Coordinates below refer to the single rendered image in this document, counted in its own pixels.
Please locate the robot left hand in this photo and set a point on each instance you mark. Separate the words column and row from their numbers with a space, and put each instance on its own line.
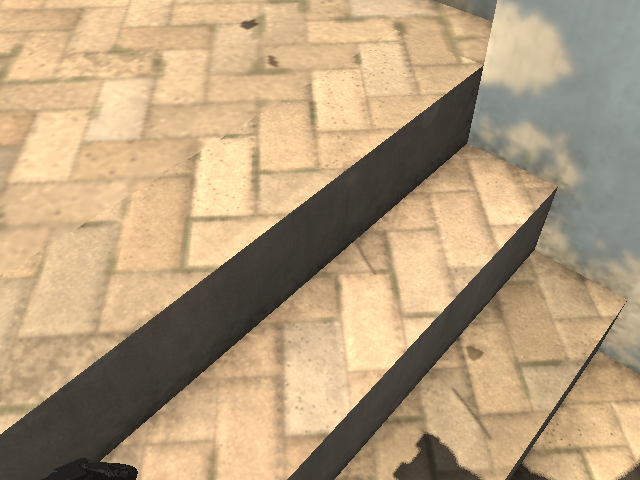
column 80, row 469

